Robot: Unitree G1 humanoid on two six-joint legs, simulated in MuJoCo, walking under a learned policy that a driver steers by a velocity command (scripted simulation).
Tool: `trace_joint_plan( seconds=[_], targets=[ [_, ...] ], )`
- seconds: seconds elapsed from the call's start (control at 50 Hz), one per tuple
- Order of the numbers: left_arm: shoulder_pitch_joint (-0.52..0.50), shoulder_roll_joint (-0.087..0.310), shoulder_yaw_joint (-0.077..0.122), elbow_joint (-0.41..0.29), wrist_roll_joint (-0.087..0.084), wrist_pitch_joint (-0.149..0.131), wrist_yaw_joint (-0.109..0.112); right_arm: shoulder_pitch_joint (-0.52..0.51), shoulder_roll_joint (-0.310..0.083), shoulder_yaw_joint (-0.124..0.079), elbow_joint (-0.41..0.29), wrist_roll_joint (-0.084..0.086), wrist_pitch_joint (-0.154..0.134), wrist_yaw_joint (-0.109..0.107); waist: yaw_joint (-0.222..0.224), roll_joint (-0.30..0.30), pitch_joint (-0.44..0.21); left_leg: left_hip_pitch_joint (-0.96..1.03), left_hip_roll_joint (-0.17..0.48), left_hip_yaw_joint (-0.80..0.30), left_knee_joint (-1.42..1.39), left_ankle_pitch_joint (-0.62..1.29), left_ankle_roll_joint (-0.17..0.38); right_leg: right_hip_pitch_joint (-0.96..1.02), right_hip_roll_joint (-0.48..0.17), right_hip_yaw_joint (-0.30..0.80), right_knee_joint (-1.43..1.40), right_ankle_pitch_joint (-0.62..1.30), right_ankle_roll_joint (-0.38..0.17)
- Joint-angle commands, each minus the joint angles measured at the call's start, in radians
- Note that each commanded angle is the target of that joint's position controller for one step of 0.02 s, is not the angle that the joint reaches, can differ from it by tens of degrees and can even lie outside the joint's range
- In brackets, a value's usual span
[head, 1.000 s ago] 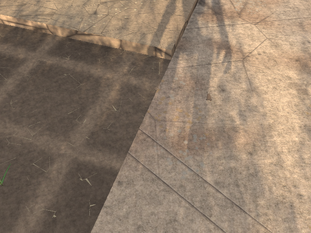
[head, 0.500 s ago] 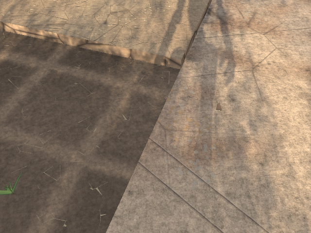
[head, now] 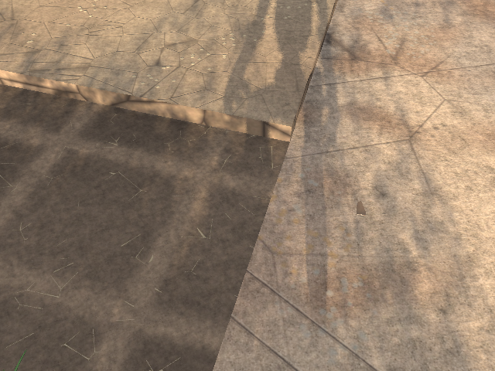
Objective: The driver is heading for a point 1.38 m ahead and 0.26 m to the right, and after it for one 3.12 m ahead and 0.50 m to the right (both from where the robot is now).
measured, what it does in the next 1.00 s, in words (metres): walks ahead, turning right: right foot, then left foot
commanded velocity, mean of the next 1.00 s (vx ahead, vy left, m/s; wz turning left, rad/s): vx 0.49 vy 0.00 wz -0.25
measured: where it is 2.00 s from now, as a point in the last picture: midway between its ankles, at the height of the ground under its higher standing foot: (312, 213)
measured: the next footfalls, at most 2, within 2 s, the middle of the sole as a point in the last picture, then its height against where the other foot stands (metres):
right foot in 0.18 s outside the picture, level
left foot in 0.68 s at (199, 361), level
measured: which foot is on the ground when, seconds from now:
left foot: down 0.00-0.22, up 0.24-0.66, down 0.68-1.00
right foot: up 0.00-0.16, down 0.18-0.70, up 0.72-1.00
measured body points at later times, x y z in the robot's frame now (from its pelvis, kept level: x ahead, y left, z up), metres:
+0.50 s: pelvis +0.29 -0.02 +0.00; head +0.31 -0.02 +0.45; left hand +0.26 +0.23 -0.14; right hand +0.46 -0.28 -0.10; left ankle +0.43 +0.15 -0.67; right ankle +0.26 -0.12 -0.74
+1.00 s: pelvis +0.55 +0.02 +0.00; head +0.57 +0.02 +0.45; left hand +0.79 +0.23 -0.10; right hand +0.50 -0.25 -0.13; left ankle +0.54 +0.13 -0.74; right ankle +0.62 -0.17 -0.67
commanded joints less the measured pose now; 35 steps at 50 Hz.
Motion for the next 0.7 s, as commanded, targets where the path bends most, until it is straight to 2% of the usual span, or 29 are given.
trace_joint_plan(
  seconds=[0.02,0.06,0.1,0.12,0.16,0.18,0.2,0.22,0.24,0.26,0.28,0.3,0.32,0.34,0.36,0.38,0.42,0.44,0.46,0.5,0.54,0.58,0.62,0.64,0.66,0.68,0.7],
  targets=[
    [-0.138,-0.002,-0.011,-0.085,-0.005,0.015,-0.003,0.035,-0.168,-0.03,-0.034,0.023,-0.016,0.027,0.008,0.112,0.127,-0.212,0.227,-0.079,-0.093,0.489,0.195,0.132,0.026,-0.066,-0.237,0.083,0.063],
    [-0.152,0.041,0.002,-0.094,-0.002,0.028,0.006,0.054,-0.19,-0.041,-0.019,0.03,-0.014,0.047,0.018,0.115,0.141,-0.061,0.286,-0.119,-0.062,0.561,0.2,0.059,0.027,-0.028,-0.335,0.086,0.051],
    [-0.196,0.055,0.01,-0.113,-0.003,0.032,0.011,0.066,-0.181,-0.044,-0.005,0.024,-0.009,0.047,0.019,0.113,0.128,0.054,0.31,-0.12,-0.036,0.588,0.184,0.045,0.038,-0.025,-0.389,0.051,0.02],
    [-0.214,0.058,0.013,-0.123,-0.011,0.031,0.014,0.066,-0.182,-0.047,-0.006,0.018,-0.003,0.042,0.021,0.116,0.121,0.085,0.312,-0.112,-0.02,0.62,0.174,0.066,0.051,-0.036,-0.404,0.035,0.006],
    [-0.203,0.082,0.027,-0.13,-0.035,0.024,0.021,0.054,-0.207,-0.058,-0.01,0.011,0.004,0.037,0.058,0.116,0.076,0.093,0.281,-0.069,0.059,0.834,0.135,0.233,0.104,-0.092,-0.437,0.047,-0.031],
    [-0.134,0.107,0.04,-0.115,-0.048,0.019,0.03,0.063,-0.216,-0.062,-0.011,0.006,0.004,0.037,0.088,0.112,0.017,0.042,0.239,-0.038,0.152,0.942,0.09,0.415,0.123,-0.096,-0.403,0.06,-0.062],
    [0.021,0.141,0.05,-0.074,-0.051,0.013,0.034,0.129,-0.178,-0.054,-0.018,-0.004,-0.003,0.031,0.097,0.052,-0.139,-0.12,0.164,-0.007,0.352,0.826,0.031,0.764,0.08,-0.04,-0.291,0.166,-0.135],
    [0.328,0.252,0.098,-0.004,-0.108,0.01,0.054,0.086,-0.185,-0.056,-0.044,0.109,0.008,-0.02,0.219,0.041,-0.2,-0.539,0.068,0.018,0.786,0.604,-0.053,1.138,-0.154,0.348,-0.344,0.105,-0.235],
    [0.418,0.264,0.095,0.033,-0.123,0.017,0.068,0.065,-0.123,-0.032,-0.038,0.111,-0.006,-0.032,0.223,-0.13,-0.331,-0.633,-0.037,-0.063,1.158,-0.245,-0.08,1.189,-0.315,0.708,-0.581,0.02,-0.293],
    [0.313,0.207,0.067,0.02,-0.111,0.009,0.072,-0.019,-0.155,-0.052,-0.071,0.128,-0.023,-0.025,0.187,-0.114,-0.209,-0.743,0.027,-0.187,1.272,-0.246,-0.051,1.068,-0.272,0.666,-0.632,-0.075,-0.236],
    [0.199,0.154,0.051,-0.005,-0.088,0.005,0.077,-0.134,-0.192,-0.06,-0.122,0.138,-0.03,-0.024,0.15,-0.082,-0.085,-0.774,0.086,-0.162,1.265,-0.152,-0.03,0.892,-0.243,0.499,-0.663,-0.073,-0.197],
    [0.139,0.098,0.032,-0.001,-0.072,-0.004,0.07,-0.182,-0.205,-0.07,-0.149,0.13,-0.027,-0.025,0.109,-0.03,-0.012,-0.746,0.13,-0.129,1.215,-0.076,-0.014,0.739,-0.218,0.385,-0.718,-0.045,-0.18],
    [0.098,0.059,0.019,0.003,-0.061,-0.014,0.066,-0.178,-0.21,-0.082,-0.153,0.112,-0.015,-0.031,0.071,-0.018,0.008,-0.684,0.17,-0.123,1.161,-0.037,-0.003,0.644,-0.179,0.301,-0.756,-0.045,-0.154],
    [0.081,0.052,0.015,0.011,-0.059,-0.015,0.062,-0.146,-0.188,-0.082,-0.151,0.109,0.0,-0.032,0.041,-0.026,0.037,-0.64,0.184,-0.122,1.134,-0.023,0.003,0.566,-0.148,0.249,-0.792,-0.092,-0.146],
    [0.079,0.062,0.017,0.018,-0.063,-0.016,0.059,-0.124,-0.165,-0.082,-0.15,0.107,0.014,-0.034,0.021,-0.032,0.062,-0.635,0.198,-0.118,1.1,-0.02,0.006,0.521,-0.133,0.218,-0.818,-0.12,-0.143],
    [0.088,0.081,0.019,0.025,-0.069,-0.018,0.059,-0.136,-0.159,-0.081,-0.16,0.105,0.023,-0.037,0.012,-0.027,0.094,-0.652,0.21,-0.107,1.056,-0.014,-0.003,0.477,-0.123,0.202,-0.84,-0.113,-0.15],
    [0.117,0.127,0.026,0.029,-0.068,-0.02,0.064,-0.208,-0.181,-0.084,-0.197,0.083,0.028,-0.04,0.009,0.009,0.128,-0.686,0.218,-0.093,0.922,0.077,-0.036,0.433,-0.113,0.176,-0.866,-0.057,-0.169],
    [0.128,0.149,0.032,0.025,-0.067,-0.02,0.07,-0.249,-0.188,-0.083,-0.211,0.073,0.026,-0.039,0.015,0.018,0.131,-0.681,0.215,-0.086,0.822,0.143,-0.049,0.422,-0.101,0.157,-0.868,-0.028,-0.168],
    [0.134,0.162,0.036,0.017,-0.07,-0.017,0.075,-0.294,-0.192,-0.081,-0.224,0.071,0.024,-0.038,0.026,0.019,0.133,-0.647,0.203,-0.079,0.708,0.211,-0.059,0.409,-0.08,0.13,-0.866,-0.004,-0.153],
    [0.171,0.185,0.043,0.013,-0.08,-0.014,0.082,-0.388,-0.184,-0.073,-0.245,0.081,0.018,-0.032,0.056,0.008,0.129,-0.554,0.153,-0.056,0.516,0.305,-0.077,0.402,-0.051,0.098,-0.857,0.009,-0.127],
    [0.224,0.205,0.052,0.021,-0.094,-0.008,0.088,-0.459,-0.198,-0.07,-0.26,0.092,0.016,-0.023,0.084,0.0,0.126,-0.526,0.127,-0.06,0.418,0.342,-0.094,0.462,-0.069,0.12,-0.833,-0.022,-0.118],
    [0.256,0.199,0.056,0.024,-0.104,0.001,0.091,-0.496,-0.22,-0.073,-0.275,0.097,0.013,-0.013,0.091,-0.01,0.124,-0.521,0.124,-0.093,0.339,0.333,-0.089,0.547,-0.1,0.165,-0.78,-0.06,-0.103],
    [0.266,0.201,0.063,0.023,-0.101,0.013,0.094,-0.481,-0.256,-0.084,-0.277,0.099,0.005,-0.009,0.071,-0.024,0.111,-0.471,0.117,-0.106,0.287,0.27,-0.073,0.605,-0.125,0.208,-0.716,-0.086,-0.08],
    [0.262,0.201,0.066,0.019,-0.097,0.02,0.095,-0.446,-0.273,-0.092,-0.27,0.099,0.001,-0.009,0.048,-0.038,0.099,-0.414,0.109,-0.099,0.273,0.216,-0.063,0.611,-0.122,0.217,-0.667,-0.067,-0.067],
    [0.251,0.189,0.063,0.01,-0.092,0.024,0.094,-0.354,-0.301,-0.108,-0.247,0.096,-0.001,-0.013,-0.001,-0.042,0.054,-0.288,0.097,-0.084,0.254,0.168,-0.044,0.595,-0.086,0.203,-0.565,0.011,-0.044],
    [0.237,0.135,0.046,-0.012,-0.082,0.025,0.091,-0.186,-0.356,-0.131,-0.213,0.083,-0.007,-0.02,-0.072,0.002,-0.071,-0.039,0.18,-0.15,0.28,0.166,0.003,0.497,-0.016,0.157,-0.322,-0.012,-0.01],
    [0.323,0.034,0.022,-0.046,-0.074,0.014,0.086,-0.068,-0.457,-0.155,-0.201,0.064,-0.001,-0.028,-0.058,0.251,-0.23,0.343,0.425,-0.481,0.257,0.112,0.109,0.166,0.124,0.038,0.056,-0.32,0.058]
  ],
)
